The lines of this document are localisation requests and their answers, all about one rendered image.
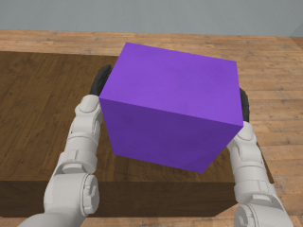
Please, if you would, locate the robot right hand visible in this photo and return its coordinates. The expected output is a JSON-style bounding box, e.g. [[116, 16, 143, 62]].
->
[[240, 88, 250, 123]]

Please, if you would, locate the robot right forearm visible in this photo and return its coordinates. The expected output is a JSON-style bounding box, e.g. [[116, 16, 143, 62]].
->
[[227, 121, 294, 227]]

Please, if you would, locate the pedestal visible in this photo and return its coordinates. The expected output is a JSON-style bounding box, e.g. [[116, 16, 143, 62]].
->
[[0, 51, 275, 218]]

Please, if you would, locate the carton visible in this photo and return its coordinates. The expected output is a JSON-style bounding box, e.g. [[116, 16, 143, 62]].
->
[[98, 42, 244, 173]]

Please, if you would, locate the right robot upper arm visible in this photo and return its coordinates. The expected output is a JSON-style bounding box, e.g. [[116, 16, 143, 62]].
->
[[234, 203, 293, 227]]

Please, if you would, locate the robot left hand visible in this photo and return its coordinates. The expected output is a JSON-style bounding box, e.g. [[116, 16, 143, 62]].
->
[[89, 64, 113, 96]]

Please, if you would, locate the robot left forearm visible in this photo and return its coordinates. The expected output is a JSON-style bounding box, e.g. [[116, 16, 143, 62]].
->
[[44, 95, 103, 209]]

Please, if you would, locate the left robot upper arm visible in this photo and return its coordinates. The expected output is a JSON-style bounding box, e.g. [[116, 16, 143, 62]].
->
[[17, 172, 99, 227]]

